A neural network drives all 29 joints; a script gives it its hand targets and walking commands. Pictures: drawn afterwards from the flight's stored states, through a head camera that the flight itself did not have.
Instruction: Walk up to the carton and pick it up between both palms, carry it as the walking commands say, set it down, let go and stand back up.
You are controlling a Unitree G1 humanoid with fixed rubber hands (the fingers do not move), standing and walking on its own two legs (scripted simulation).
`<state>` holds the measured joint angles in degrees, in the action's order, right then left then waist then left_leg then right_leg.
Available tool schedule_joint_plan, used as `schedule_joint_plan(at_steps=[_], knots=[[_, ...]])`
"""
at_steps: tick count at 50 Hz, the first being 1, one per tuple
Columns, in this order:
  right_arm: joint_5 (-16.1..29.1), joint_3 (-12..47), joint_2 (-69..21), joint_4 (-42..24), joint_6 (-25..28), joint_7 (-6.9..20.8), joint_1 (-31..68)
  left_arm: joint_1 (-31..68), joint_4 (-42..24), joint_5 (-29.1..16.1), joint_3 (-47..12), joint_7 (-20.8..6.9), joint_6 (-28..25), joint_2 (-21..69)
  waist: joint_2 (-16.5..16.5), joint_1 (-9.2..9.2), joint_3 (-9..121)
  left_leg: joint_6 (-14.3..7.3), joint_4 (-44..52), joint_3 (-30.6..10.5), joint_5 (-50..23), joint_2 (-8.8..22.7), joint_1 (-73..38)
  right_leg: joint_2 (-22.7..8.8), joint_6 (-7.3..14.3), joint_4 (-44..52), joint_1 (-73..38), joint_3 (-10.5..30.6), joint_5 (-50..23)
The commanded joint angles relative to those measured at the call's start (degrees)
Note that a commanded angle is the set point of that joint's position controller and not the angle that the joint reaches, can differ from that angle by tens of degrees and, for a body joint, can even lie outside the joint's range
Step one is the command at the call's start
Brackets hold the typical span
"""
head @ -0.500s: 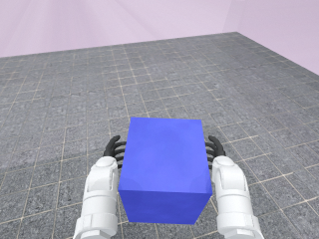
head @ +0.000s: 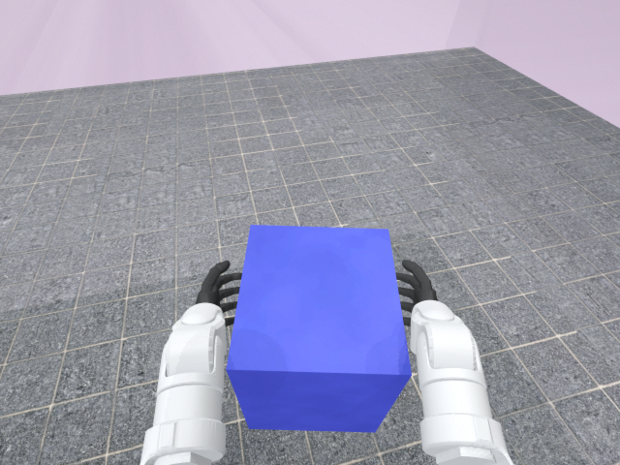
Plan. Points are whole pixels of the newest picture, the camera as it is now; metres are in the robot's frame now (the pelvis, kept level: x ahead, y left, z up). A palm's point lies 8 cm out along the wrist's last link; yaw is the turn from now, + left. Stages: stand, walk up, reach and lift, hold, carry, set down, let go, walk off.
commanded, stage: reach and lift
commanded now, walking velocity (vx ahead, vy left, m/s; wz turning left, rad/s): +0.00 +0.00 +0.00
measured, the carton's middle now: (315, 333) +0.32 +0.00 -0.02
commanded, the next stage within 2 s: hold in 0.52 s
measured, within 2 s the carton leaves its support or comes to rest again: neither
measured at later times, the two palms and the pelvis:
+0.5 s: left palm (207, 323) +0.29 +0.15 +0.05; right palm (424, 320) +0.29 -0.14 +0.05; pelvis +0.00 +0.00 +0.00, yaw +0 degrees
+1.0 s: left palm (205, 328) +0.28 +0.15 +0.05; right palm (425, 322) +0.29 -0.14 +0.05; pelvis -0.01 +0.00 +0.00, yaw +0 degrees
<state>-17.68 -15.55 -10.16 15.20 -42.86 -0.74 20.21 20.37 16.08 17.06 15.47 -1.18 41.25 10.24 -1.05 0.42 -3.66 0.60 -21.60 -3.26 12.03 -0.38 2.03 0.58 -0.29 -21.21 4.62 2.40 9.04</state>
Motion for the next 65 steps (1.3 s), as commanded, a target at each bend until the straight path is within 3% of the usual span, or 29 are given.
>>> schedule_joint_plan(at_steps=[1,15,42,58,59,60,62,63,65], knots=[[15.17,31.75,-51.69,-1.32,1.62,12.92,27.57,25.95,0.5,-13.06,-29.37,-11.27,-0.76,50.54,1.1,0.03,15.22,-0.52,4.18,-0.62,-8.06,-4.76,2.71,4.67,-0.16,1.99,-8.92,1.46,-8.11],[16.12,33.46,-52.23,-4.13,1.04,12.7,22.9,21.44,-2.56,-14.11,-31.13,-11.35,-0.09,50.71,0.97,-0.02,15.07,-0.62,4.39,-0.9,-10.06,-4.91,2.17,4.53,-0.22,2.38,-9.68,1.74,-10.58],[16.16,32.15,-54.24,-1.02,0.87,13.79,25.76,24.07,0.19,-14.21,-30.52,-12.23,0.04,52.79,0.5,-0.19,11.62,-1.16,4.6,-1.07,0.59,-4.08,5.57,4.33,0.41,2.11,-7.22,0.98,0.15],[16.72,33.52,-54.27,-2.16,0.74,13.53,23.5,22.27,-1.24,-14.74,-31.61,-12.39,0.16,52.16,0.91,-0.04,13.03,-1.06,4.18,-1.0,-4.09,-4.37,4.11,4.13,-0.02,2.25,-8.01,1.63,-4.31],[17.22,35.44,-54.52,-3.89,1.05,13.66,27.49,25.95,-2.95,-15.4,-34.94,-12.49,0.15,52.73,4.98,0.13,14.27,-1.11,-4.21,0.03,6.01,4.05,11.69,-9.88,0.94,2.38,5.15,4.96,3.63],[18.02,36.68,-55.25,-4.53,0.79,13.58,28.0,24.87,-2.45,-15.48,-33.95,-12.09,0.3,53.25,5.75,0.06,16.62,-1.13,-7.73,-0.54,6.11,3.2,10.96,-11.74,2.13,2.48,7.37,9.42,6.17],[19.02,37.84,-55.01,-4.34,-0.31,13.18,26.09,21.79,-2.88,-16.18,-34.44,-11.29,1.29,52.5,9.16,0.56,19.29,-1.01,-13.64,1.88,9.88,1.14,15.94,-15.77,4.21,2.88,7.66,13.06,5.67],[20.48,39.66,-55.46,-6.38,-0.94,13.02,27.13,21.97,-5.24,-17.34,-35.7,-10.66,1.71,53.11,11.14,0.67,20.01,-1.0,-15.6,3.08,11.58,0.44,17.77,-17.41,5.23,2.72,7.71,14.01,2.68],[23.59,42.96,-55.56,-11.83,-2.55,12.1,27.55,21.5,-11.0,-19.78,-38.78,-8.98,3.28,53.55,11.07,0.28,21.76,-1.66,-12.71,4.77,11.23,-0.27,17.01,-17.63,5.06,-0.93,9.13,10.96,-6.28]])
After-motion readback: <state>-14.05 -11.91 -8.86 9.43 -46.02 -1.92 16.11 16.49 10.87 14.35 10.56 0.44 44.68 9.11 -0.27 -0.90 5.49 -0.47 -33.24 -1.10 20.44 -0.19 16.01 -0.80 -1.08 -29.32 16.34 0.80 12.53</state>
